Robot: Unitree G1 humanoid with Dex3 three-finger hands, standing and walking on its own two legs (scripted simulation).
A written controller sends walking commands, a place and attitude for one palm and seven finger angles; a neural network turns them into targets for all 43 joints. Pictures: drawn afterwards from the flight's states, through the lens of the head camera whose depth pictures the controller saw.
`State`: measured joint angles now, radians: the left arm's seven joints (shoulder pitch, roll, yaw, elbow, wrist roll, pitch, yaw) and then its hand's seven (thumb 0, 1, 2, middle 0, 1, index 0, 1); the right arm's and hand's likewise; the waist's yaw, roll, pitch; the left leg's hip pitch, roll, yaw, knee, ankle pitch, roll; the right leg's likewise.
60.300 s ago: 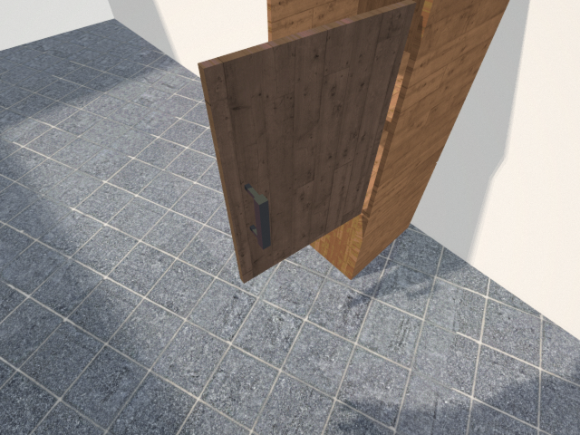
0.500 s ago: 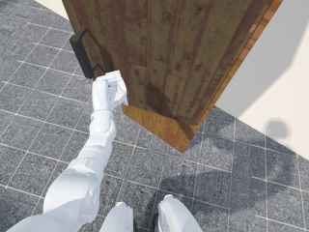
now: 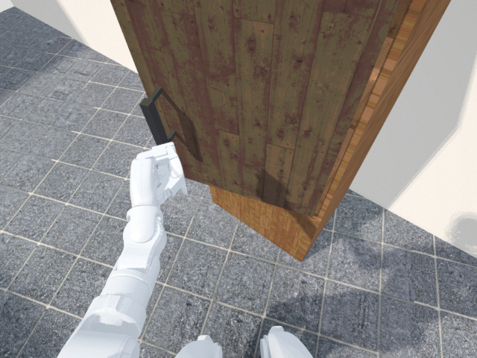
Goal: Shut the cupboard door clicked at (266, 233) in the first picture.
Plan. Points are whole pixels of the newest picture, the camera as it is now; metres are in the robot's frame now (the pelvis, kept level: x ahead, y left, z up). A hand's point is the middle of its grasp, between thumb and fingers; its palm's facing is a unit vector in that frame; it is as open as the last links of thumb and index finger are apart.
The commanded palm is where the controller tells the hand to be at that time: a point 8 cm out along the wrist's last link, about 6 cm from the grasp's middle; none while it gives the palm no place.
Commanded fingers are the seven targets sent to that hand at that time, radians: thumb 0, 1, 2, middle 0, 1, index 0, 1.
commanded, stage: draw the hand back to the body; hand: left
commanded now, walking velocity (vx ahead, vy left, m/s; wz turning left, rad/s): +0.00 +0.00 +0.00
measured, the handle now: (161, 121) +0.59 +0.16 +0.01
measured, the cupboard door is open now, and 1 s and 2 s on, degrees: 17 17 17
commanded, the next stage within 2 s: step back with the hand held close in 1.32 s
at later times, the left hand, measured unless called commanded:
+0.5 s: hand (74, 218) +0.29 +0.19 +0.15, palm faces +0.13 -0.97 -0.23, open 3.3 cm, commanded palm +0.25 +0.25 +0.17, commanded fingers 0.00 0.90 0.90 -0.78 -0.93 -0.78 -0.93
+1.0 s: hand out of the picture +0.20 +0.32 +0.25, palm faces +0.49 -0.75 -0.43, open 6.6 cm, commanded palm +0.15 +0.35 +0.25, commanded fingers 0.00 0.90 0.90 -0.20 -0.30 -0.20 -0.30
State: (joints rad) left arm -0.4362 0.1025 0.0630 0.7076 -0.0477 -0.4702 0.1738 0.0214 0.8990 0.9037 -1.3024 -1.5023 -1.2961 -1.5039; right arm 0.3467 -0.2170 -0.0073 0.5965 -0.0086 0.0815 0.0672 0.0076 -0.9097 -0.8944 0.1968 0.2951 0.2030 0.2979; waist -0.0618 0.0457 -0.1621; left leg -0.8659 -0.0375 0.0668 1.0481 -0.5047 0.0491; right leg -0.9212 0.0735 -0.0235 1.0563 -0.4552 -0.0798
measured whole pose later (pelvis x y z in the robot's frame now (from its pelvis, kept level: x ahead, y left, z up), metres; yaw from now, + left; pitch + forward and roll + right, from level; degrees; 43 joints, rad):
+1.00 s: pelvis +0.03 +0.04 +0.08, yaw +3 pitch -3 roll -1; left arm 0.47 0.39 0.36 -0.42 -0.09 -0.03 0.11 0.02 0.89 0.90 -0.37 -0.47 -0.36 -0.47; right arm 0.22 -0.24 0.03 0.60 0.03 -0.03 -0.05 0.01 -0.91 -0.89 0.20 0.30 0.21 0.30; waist 0.07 0.09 -0.02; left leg -0.10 -0.09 0.00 0.44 -0.28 0.09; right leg -0.12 0.04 -0.03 0.41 -0.24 -0.02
